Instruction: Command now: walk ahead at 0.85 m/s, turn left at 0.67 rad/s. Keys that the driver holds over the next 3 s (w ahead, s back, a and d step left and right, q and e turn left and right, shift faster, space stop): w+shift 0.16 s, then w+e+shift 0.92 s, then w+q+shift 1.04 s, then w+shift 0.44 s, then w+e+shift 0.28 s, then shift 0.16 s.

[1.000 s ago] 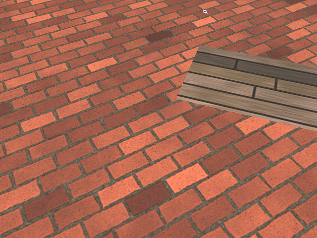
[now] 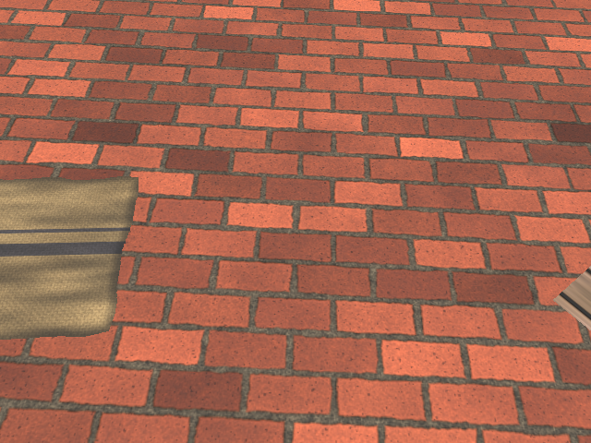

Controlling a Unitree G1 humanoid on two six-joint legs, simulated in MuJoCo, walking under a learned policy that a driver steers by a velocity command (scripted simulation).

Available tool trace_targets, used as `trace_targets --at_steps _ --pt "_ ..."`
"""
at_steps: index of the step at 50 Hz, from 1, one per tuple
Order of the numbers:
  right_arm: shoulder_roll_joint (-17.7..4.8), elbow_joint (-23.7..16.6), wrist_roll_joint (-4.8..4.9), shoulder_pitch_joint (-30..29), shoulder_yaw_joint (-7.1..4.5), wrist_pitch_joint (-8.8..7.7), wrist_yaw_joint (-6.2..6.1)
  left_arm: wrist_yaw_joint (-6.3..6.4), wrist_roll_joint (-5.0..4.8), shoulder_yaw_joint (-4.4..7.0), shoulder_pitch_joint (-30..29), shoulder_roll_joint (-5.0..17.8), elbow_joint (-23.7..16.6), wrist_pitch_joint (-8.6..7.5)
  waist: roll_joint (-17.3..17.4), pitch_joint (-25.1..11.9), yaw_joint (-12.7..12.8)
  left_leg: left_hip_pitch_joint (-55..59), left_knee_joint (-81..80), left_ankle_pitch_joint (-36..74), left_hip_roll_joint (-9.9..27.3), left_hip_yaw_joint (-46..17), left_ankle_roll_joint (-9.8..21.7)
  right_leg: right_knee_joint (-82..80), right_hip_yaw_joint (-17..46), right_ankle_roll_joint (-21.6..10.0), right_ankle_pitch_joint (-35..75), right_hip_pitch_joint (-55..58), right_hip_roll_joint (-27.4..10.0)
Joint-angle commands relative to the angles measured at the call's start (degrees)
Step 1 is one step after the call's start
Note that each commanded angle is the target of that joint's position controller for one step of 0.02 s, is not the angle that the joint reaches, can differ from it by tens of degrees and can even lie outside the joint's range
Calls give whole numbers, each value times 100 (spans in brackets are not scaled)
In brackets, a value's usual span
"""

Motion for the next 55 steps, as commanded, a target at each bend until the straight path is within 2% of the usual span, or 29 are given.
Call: trace_targets --at_steps 1,2,4,8,12,15,17,18,19,20,21,23,25,27,32,35,37,39,40,41,42,43,44,45,46,47,49,51,55 --pt "-939 77 -62 1089 -187 -173 -123 25 53 -34 -878 494 -866 -338 64 -198 -447 2428 -2730 -189 1415 -2865 1004 169 490 -213 588 -3124 69" --pt "-808 17 -39 856 -109 -279 -148 12 126 -58 -550 468 -765 -270 393 -226 -235 2083 -2808 21 1282 -2707 1002 -29 521 -209 799 -2754 49" --pt "-601 126 79 979 -1 -476 -146 -46 139 -89 -586 421 -745 -116 394 -52 -150 1743 -3180 440 1115 -2381 1034 -398 441 -128 1004 -2646 59" --pt "-580 379 143 1472 49 -669 -104 -131 59 -212 -1594 199 -1127 -119 311 510 -337 1648 -3596 1999 809 -1655 940 -1880 106 -123 1908 -2928 255" --pt "-603 591 165 1582 117 -802 -134 -195 -94 -328 -2008 70 -1308 -178 511 602 -373 1867 -4274 3472 953 -815 615 -3525 -287 -663 3020 -1978 569" --pt "-890 700 -10 1575 89 -789 -219 -99 -144 -257 -1400 301 -1111 -152 786 -53 -8 2840 -3360 7107 1191 -259 278 -3530 -440 -1035 2536 -1192 1292" --pt "-1076 640 -219 1324 20 -620 -330 -22 -156 -90 217 655 -643 -111 1023 -932 798 2984 -1225 8710 1327 -105 132 -3191 -480 -1216 1756 134 1751" --pt "-1139 553 -237 986 -6 -526 -364 30 -145 7 1443 788 -253 -87 898 -1305 1427 2507 607 8500 1222 35 95 -3476 -409 -1329 1468 1192 1735" --pt "-881 450 -220 797 62 -562 -331 125 -125 175 2199 1175 -82 -40 293 -1492 1635 1239 3139 6276 680 43 49 -3497 657 -1566 60 2192 1152" --pt "-34 185 15 1377 248 -734 -99 102 -61 281 1545 1519 -49 24 -2017 -1527 460 -1683 5235 146 -658 -413 -340 -4877 4507 -2596 -1152 3289 -170" --pt "-310 24 -5 1191 332 -860 -109 7 -114 269 751 1262 -301 -13 -1154 -1576 347 -2279 5426 215 -351 -1328 -150 -5718 5785 -2748 -1527 3156 -393" --pt "-521 -132 -93 500 375 -968 -123 24 -119 144 632 614 -196 -95 571 -699 154 -2034 4477 736 275 -1388 -72 -5877 4613 -2371 -814 1652 -190" --pt "-349 -363 -286 233 461 -791 -121 124 -113 42 513 476 -55 -191 653 -161 -252 -1579 3690 554 565 -1329 -300 -5973 3659 -2171 74 329 291" --pt "-208 -505 -343 156 546 -579 -110 132 -170 32 580 550 -37 -306 451 74 -395 -1582 3061 370 767 -1166 -531 -6129 3170 -2234 295 -337 550" --pt "-66 -1196 -121 -1472 723 -573 21 118 -230 158 904 742 -174 -396 175 436 200 -1032 162 2411 674 -604 -841 -6513 2558 -1838 1611 -898 1038" --pt "-120 -1360 -47 -1732 714 -592 -11 117 -278 226 1256 858 -118 -374 -95 70 493 -997 -507 2885 415 -571 -739 -6030 2654 -1628 3359 249 901" --pt "-208 -1417 -37 -1718 676 -627 -46 188 -260 256 1183 905 -155 -340 -121 -96 442 -570 -1109 2679 273 -651 -684 -5653 2703 -1436 3826 688 843" --pt "-651 -1166 -8 -800 480 -660 -155 218 -209 314 979 1181 -235 -343 -158 -791 -17 703 -1224 1891 19 -720 -563 -4469 2713 -1173 5280 987 843" --pt "-883 -945 24 184 356 -683 -243 182 -181 356 713 1388 -295 -364 -151 -1340 -627 1785 -1225 1482 116 -734 -487 -3298 2632 -1079 5348 749 983" --pt "-1214 -704 -57 1456 189 -709 -374 158 -155 287 473 1096 -403 -438 19 -1984 -1202 3239 -937 408 810 -1288 -339 -1737 2438 -1041 4359 -99 1198" --pt "-1541 -563 -313 2174 75 -720 -454 189 -248 14 640 -25 -618 -482 1475 -2571 -1072 4679 -1255 -1356 2527 -3287 -134 132 1824 -1038 -342 -1726 1701" --pt "-1792 -601 -261 1597 -33 -647 -366 186 -446 -109 1138 44 -946 -408 2745 -3110 -479 4699 -2457 -2425 3239 -6106 399 1169 1322 -990 -487 -2761 1646" --pt "-989 -777 -212 889 71 -604 -324 228 -256 -44 507 527 -725 -269 1292 -1965 -557 3731 -2621 -2911 2698 -5114 314 1202 1150 -999 281 -3106 1145" --pt "-579 -727 -161 657 176 -596 -299 148 -144 -8 130 602 -757 -212 643 -1247 -539 2936 -2517 -1675 2397 -3873 216 854 1010 -934 709 -3030 960" --pt "-451 -593 -204 702 207 -597 -286 61 -103 -3 -66 545 -768 -155 319 -922 -481 2415 -2564 -531 2170 -3076 118 667 979 -869 807 -2862 795" --pt "-341 -336 -172 1112 253 -624 -290 -25 15 -33 -373 385 -870 -104 391 -550 -507 2044 -2517 634 1900 -2252 -36 514 1000 -862 809 -2790 633" --pt "-227 -52 -15 1236 273 -719 -241 -141 -7 -133 -408 94 -1098 57 872 -514 -240 1862 -2723 987 1853 -1754 -89 515 904 -822 906 -2953 466" --pt "-134 73 51 1240 287 -808 -163 -206 -8 -204 -817 52 -1356 144 699 -272 -156 1677 -2904 1867 1843 -1094 -115 455 790 -795 1146 -3242 371" --pt "-303 220 -6 1234 275 -928 -172 -321 -11 -347 -1658 79 -1785 113 448 248 -78 1153 -3429 2812 1451 133 -248 -1090 420 -852 2222 -2910 513"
